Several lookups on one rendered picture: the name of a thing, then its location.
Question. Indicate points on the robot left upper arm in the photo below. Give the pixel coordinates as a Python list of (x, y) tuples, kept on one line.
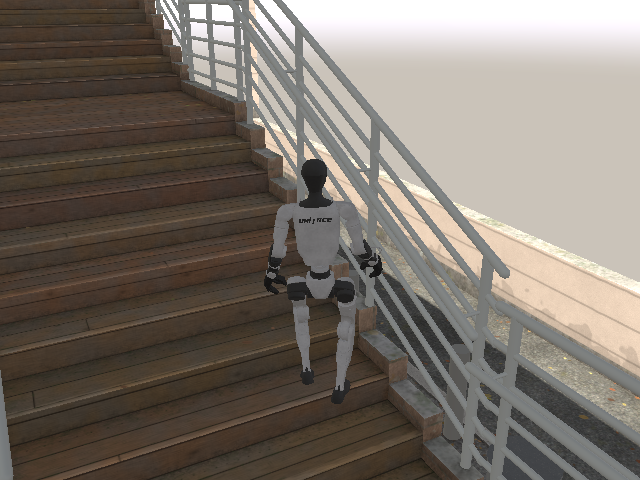
[(284, 214)]

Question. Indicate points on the robot right hand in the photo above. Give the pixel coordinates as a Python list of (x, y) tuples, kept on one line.
[(377, 268)]

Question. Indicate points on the robot thigh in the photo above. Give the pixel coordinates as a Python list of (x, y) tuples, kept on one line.
[(297, 291), (344, 290)]

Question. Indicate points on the robot left hand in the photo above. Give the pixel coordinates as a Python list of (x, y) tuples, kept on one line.
[(278, 280)]

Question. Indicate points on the robot left forearm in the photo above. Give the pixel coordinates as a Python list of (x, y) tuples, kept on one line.
[(273, 265)]

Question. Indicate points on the left robot thigh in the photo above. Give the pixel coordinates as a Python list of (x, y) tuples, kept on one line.
[(297, 291)]

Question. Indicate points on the robot right forearm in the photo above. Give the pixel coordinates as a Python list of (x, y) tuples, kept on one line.
[(369, 257)]

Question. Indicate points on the robot right upper arm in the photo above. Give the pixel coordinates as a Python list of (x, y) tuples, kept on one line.
[(348, 211)]

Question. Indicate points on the right robot thigh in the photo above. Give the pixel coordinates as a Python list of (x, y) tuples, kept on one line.
[(344, 290)]

